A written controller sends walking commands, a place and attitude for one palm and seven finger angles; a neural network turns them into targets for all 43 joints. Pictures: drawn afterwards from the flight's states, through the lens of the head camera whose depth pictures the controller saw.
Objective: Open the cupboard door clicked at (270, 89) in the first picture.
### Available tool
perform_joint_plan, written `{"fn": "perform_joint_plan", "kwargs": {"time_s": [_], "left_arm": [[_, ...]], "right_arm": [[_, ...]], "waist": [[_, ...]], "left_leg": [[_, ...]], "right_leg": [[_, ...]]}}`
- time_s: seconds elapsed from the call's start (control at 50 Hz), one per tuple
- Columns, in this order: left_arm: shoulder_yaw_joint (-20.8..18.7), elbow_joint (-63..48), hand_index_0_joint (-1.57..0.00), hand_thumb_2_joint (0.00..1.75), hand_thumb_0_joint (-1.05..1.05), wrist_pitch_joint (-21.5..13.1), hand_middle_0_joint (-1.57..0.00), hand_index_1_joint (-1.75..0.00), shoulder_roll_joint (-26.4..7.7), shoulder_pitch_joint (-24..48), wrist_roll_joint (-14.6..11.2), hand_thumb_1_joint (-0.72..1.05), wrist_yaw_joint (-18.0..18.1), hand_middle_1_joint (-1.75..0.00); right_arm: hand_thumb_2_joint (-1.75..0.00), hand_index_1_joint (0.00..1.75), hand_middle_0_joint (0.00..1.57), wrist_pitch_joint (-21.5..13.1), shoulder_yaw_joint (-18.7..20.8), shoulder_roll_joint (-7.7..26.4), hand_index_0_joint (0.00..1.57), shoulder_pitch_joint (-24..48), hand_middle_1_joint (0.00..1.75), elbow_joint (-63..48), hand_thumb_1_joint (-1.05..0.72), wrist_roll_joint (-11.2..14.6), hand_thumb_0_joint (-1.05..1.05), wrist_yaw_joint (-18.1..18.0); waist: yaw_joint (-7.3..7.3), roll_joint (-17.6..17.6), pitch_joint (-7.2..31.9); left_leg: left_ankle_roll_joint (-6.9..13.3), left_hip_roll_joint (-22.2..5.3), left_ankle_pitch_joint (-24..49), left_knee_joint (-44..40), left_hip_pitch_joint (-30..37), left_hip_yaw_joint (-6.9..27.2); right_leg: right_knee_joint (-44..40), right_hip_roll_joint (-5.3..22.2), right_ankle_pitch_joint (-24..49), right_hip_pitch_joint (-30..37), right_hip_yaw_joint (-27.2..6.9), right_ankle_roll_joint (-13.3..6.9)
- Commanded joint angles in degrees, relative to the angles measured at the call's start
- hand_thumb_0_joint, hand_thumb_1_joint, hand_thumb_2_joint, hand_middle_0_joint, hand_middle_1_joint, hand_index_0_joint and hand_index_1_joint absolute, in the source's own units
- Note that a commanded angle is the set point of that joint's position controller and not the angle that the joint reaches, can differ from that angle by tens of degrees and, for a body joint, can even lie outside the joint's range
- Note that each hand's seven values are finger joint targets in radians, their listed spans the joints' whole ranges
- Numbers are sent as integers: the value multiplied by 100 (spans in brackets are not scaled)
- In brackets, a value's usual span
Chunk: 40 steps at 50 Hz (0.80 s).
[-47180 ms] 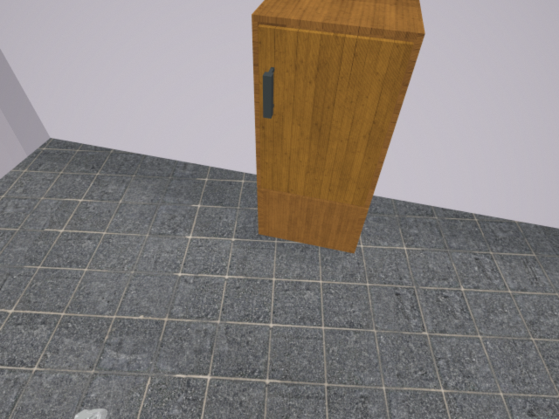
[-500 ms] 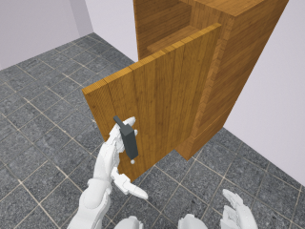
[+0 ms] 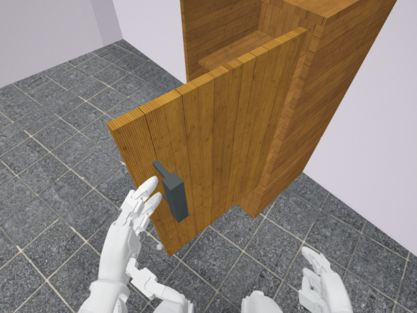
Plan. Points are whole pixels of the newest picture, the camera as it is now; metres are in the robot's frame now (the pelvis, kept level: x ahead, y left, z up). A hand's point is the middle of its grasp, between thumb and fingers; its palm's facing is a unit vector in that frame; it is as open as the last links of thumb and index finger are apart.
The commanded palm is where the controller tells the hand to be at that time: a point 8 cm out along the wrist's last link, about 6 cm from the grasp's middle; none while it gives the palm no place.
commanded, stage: slide the hand sideways off the handle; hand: left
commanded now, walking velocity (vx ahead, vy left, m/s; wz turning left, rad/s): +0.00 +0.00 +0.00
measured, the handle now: (169, 191) +0.32 +0.10 +0.06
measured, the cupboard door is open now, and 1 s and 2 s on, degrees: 87 87 87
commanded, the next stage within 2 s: draw the hand back to the body in 0.50 s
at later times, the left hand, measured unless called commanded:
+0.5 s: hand (123, 273) +0.18 +0.15 +0.06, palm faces -0.02 -1.00 -0.05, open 16.3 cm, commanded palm +0.16 +0.20 +0.06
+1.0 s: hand (88, 263) +0.18 +0.18 +0.11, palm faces -0.01 -1.00 -0.07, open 16.3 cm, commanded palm +0.15 +0.24 +0.13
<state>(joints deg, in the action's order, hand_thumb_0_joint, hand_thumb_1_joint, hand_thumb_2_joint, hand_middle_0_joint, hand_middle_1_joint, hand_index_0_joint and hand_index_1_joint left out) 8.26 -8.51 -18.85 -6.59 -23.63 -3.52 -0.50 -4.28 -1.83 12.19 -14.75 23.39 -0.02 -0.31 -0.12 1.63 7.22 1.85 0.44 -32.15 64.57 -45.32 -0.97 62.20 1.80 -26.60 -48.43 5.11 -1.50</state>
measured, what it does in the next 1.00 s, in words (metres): stands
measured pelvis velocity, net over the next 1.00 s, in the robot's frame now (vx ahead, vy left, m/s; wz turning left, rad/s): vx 0.00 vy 0.00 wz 0.01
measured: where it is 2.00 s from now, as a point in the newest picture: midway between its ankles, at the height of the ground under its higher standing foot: outside the picture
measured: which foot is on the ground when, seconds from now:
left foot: down 0.00-1.00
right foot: down 0.00-1.00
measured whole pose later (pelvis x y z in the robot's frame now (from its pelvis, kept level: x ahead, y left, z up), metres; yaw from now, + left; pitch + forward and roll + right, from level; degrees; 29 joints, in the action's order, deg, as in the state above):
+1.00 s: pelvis +0.00 +0.00 +0.02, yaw +0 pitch +8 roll -2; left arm -7.0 -19.0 -13.5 -14.2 -34.6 -15.1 -12.4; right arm -7.3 -2.4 13.3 -16.8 24.0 3.0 -3.7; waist -0.7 2.9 7.4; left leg 1.8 -0.2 -30.5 59.6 -37.3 0.5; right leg 55.2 0.8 -24.3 -39.0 6.4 -1.2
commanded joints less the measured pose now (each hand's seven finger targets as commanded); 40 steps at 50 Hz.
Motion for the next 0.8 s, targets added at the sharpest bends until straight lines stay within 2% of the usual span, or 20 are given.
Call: {"fn": "perform_joint_plan", "kwargs": {"time_s": [0.0,0.04,0.1,0.16,0.28,0.36,0.38,0.42,0.44,0.46,0.48,0.5,0.54,0.58,0.6,0.62,0.66,0.7,0.72,0.78], "left_arm": [[-470,-1426,-15,30,0,-437,-15,-30,-325,-53,-187,-50,-88,-30],[-616,-1468,-15,30,0,-432,-15,-30,-375,-424,-294,-50,-189,-30],[-717,-1648,-15,30,0,-454,-15,-30,-459,-644,-394,-50,-319,-30],[-747,-1650,-15,30,0,-506,-15,-30,-479,-615,-443,-50,-434,-30],[-989,-1756,-15,30,0,-642,-15,-30,-670,-1011,-668,-50,-762,-30],[-1235,-1769,-15,30,0,-641,-15,-30,-851,-978,-810,-50,-963,-30],[-1372,-1701,-15,30,0,-625,-15,-30,-911,-1133,-866,-50,-1001,-30],[-1455,-1686,-15,30,0,-600,-15,-30,-944,-1175,-947,-50,-1078,-30],[-1501,-1700,-15,30,0,-614,-15,-30,-979,-1065,-980,-50,-1113,-30],[-1383,-1790,-15,30,0,-626,-15,-30,-886,-1000,-1014,-50,-1160,-30],[-1427,-1765,-15,30,0,-638,-15,-30,-935,-885,-1041,-50,-1176,-30],[-1376,-1727,-15,30,0,-627,-15,-30,-907,-858,-1059,-50,-1194,-30],[-1370,-1704,-15,30,0,-637,-15,-30,-923,-748,-1053,-50,-1212,-30],[-1306,-1694,-15,30,0,-604,-15,-30,-911,-737,-1019,-50,-1206,-30],[-1385,-1923,-15,30,0,-579,-15,-30,-1012,-846,-1037,-50,-1182,-30],[-1424,-2170,-15,30,0,-541,-15,-30,-1105,-919,-1016,-50,-1158,-30],[-1684,-2343,-15,30,0,-388,-15,-30,-1318,-1016,-1026,-50,-1064,-30],[-1763,-2203,-15,30,0,-180,-15,-30,-1270,-1270,-1036,-50,-984,-30],[-1709,-2096,-15,30,0,-92,-15,-30,-1132,-1302,-1057,-50,-983,-30],[-1767,-2114,-15,30,0,9,-15,-30,-1166,-1113,-1125,-50,-1012,-30]], "right_arm": [[-90,30,20,-358,334,660,20,244,30,-941,-90,5,0,-99],[-90,30,20,-351,354,646,20,220,30,-968,-90,22,0,-108],[-90,30,20,-352,368,637,20,240,30,-989,-90,46,0,-121],[-90,30,20,-353,379,655,20,242,30,-986,-90,54,0,-141],[-90,30,20,-416,422,668,20,234,30,-1001,-90,86,0,-194],[-90,30,20,-411,438,678,20,307,30,-964,-90,118,0,-252],[-90,30,20,-401,452,677,20,311,30,-972,-90,134,0,-271],[-90,30,20,-405,449,670,20,341,30,-962,-90,144,0,-288],[-90,30,20,-411,453,688,20,339,30,-945,-90,152,0,-305],[-90,30,20,-434,437,690,20,345,30,-976,-90,145,0,-315],[-90,30,20,-456,432,704,20,334,30,-939,-90,153,0,-321],[-90,30,20,-477,425,714,20,339,30,-938,-90,144,0,-330],[-90,30,20,-524,421,741,20,342,30,-919,-90,148,0,-339],[-90,30,20,-551,415,753,20,329,30,-935,-90,153,0,-339],[-90,30,20,-558,424,748,20,342,30,-987,-90,159,0,-337],[-90,30,20,-560,420,734,20,321,30,-1029,-90,172,0,-330],[-90,30,20,-510,409,693,20,280,30,-1033,-90,197,0,-347],[-90,30,20,-448,401,654,20,315,30,-1035,-90,217,0,-363],[-90,30,20,-425,388,642,20,331,30,-1030,-90,240,0,-368],[-90,30,20,-436,343,701,20,363,30,-1004,-90,254,0,-390]], "waist": [[-4,-245,1194],[-52,-339,1284],[-61,-175,1218],[37,-277,1031],[-15,-255,1148],[10,-230,1079],[-43,-225,1060],[-42,-165,1045],[-7,-223,1036],[15,-92,1056],[43,-58,981],[75,-170,914],[77,-60,933],[63,-46,953],[-41,76,1119],[-81,200,1321],[-140,239,1339],[-142,20,1134],[-89,-78,911],[-22,-38,623]], "left_leg": [[-129,91,1406,-1013,130,330],[-132,96,1501,-977,103,289],[-139,109,1610,-936,60,284],[-125,108,1371,-845,-74,277],[-125,121,1314,-726,-223,277],[-120,125,1177,-637,-347,265],[-123,124,1175,-639,-373,255],[-123,125,1186,-619,-384,253],[-125,116,1171,-619,-366,270],[-116,128,1156,-599,-347,262],[-128,115,1112,-619,-334,290],[-109,112,1076,-589,-386,305],[-120,102,944,-600,-359,320],[-122,99,916,-664,-301,349],[-115,109,1053,-735,-197,348],[-111,112,1158,-813,4,328],[-120,115,1336,-1004,194,330],[-114,99,1398,-1148,226,359],[-117,90,1336,-1198,225,337],[-121,74,1014,-1360,307,356]], "right_leg": [[-798,-177,1128,1264,-284,-87],[-788,-173,1299,1391,-303,-61],[-745,-183,1406,1406,-315,-78],[-788,-176,1171,1214,-353,-38],[-768,-166,1034,1262,-434,-40],[-851,-149,768,1226,-556,-29],[-870,-152,727,1269,-576,-34],[-878,-153,709,1258,-567,-29],[-881,-165,669,1204,-551,-24],[-885,-162,645,1167,-560,-17],[-873,-174,556,1077,-511,-28],[-913,-186,459,1045,-531,-29],[-888,-183,241,897,-498,-29],[-864,-195,184,881,-447,-44],[-868,-199,319,1077,-455,-69],[-879,-193,481,1181,-423,-58],[-952,-214,730,1435,-355,-60],[-1070,-259,820,1557,-290,-52],[-1156,-256,785,1537,-267,-20],[-1407,-243,339,1486,-278,-8]]}}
